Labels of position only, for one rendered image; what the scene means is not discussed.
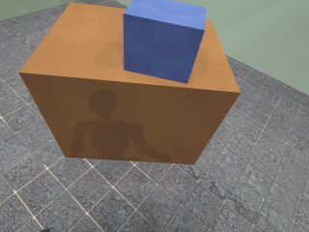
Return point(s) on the pedestal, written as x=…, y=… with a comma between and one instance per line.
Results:
x=97, y=110

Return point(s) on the carton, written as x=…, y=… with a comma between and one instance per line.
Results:
x=162, y=38

